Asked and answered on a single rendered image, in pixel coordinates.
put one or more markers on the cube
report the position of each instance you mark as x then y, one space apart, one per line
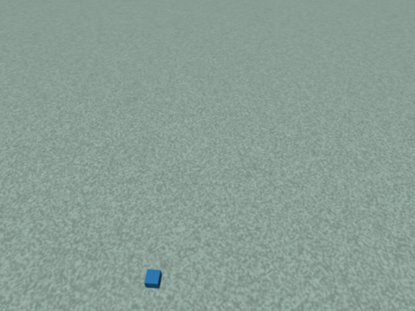
153 278

